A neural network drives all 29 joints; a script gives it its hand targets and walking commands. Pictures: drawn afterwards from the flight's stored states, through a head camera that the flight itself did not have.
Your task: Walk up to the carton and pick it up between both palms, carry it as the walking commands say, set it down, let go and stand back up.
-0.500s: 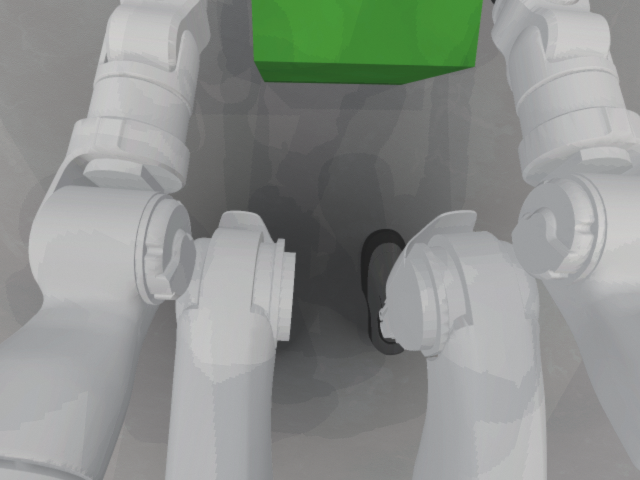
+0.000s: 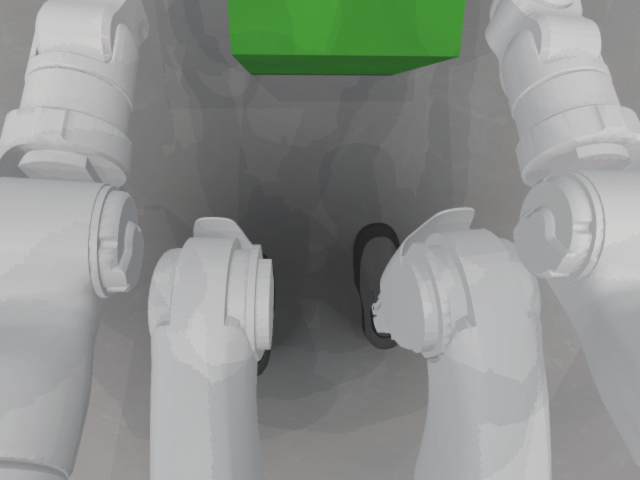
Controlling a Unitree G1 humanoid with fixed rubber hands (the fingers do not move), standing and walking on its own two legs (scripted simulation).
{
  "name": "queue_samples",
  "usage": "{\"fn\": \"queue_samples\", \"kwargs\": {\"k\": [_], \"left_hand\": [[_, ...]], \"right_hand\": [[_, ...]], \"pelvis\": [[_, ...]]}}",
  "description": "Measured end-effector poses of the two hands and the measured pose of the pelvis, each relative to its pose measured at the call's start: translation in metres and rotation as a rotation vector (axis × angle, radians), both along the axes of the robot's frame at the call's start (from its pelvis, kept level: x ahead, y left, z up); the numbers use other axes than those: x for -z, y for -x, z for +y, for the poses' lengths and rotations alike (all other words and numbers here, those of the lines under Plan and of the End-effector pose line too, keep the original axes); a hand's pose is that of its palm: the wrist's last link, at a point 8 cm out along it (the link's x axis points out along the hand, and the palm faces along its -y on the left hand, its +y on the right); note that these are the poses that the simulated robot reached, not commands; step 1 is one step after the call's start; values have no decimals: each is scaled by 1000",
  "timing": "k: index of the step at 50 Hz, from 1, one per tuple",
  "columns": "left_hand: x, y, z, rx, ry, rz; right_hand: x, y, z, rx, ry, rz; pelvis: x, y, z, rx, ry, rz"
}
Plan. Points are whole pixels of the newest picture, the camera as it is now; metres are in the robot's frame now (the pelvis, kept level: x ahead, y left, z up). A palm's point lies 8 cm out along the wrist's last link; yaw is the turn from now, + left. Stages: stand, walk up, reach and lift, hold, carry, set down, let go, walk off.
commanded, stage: set down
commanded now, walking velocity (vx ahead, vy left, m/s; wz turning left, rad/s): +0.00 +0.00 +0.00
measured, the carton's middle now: out of the picture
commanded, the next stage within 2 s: let go in 1.62 s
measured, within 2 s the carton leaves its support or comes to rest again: neither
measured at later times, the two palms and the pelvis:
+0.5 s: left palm out of the picture +0.57 +0.18 -0.10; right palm out of the picture +0.54 -0.17 -0.11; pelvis -0.02 +0.00 +0.03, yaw +1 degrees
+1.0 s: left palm out of the picture +0.58 +0.18 +0.04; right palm out of the picture +0.54 -0.20 +0.04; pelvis -0.02 -0.01 +0.16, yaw +2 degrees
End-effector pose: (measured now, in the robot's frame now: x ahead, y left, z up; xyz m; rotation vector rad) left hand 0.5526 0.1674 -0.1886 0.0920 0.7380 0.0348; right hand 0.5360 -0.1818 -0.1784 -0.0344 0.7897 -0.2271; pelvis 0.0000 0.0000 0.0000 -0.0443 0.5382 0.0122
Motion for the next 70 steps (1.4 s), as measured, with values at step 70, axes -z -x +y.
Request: {"fn": "queue_samples", "kwargs": {"k": [70], "left_hand": [[-353, -22, 28, -4, -13, -84]], "right_hand": [[-334, 1, -7, -13, -14, -131]], "pelvis": [[-273, 23, -4, -3, -47, -16]]}}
